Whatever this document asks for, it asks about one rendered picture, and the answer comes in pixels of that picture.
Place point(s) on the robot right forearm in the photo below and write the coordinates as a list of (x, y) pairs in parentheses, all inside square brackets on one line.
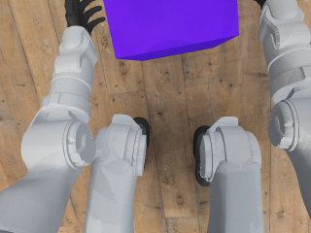
[(286, 43)]

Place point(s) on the robot left thigh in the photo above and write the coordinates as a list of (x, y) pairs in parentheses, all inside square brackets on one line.
[(113, 175)]

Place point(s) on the carton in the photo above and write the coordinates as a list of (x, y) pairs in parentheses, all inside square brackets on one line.
[(148, 29)]

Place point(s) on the robot right thigh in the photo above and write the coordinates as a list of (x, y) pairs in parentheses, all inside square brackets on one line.
[(235, 183)]

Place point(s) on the right robot upper arm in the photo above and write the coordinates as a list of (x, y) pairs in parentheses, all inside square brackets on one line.
[(289, 129)]

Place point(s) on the robot right hand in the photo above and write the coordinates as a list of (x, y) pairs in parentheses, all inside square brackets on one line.
[(260, 2)]

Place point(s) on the robot left hand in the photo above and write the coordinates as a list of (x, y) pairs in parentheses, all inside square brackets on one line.
[(77, 16)]

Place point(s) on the robot thigh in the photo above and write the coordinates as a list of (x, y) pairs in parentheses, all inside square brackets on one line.
[(113, 175), (235, 183)]

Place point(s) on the left robot upper arm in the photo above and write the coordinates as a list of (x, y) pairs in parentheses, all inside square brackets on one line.
[(55, 153)]

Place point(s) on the robot left forearm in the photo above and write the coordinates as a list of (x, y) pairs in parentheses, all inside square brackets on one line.
[(72, 79)]

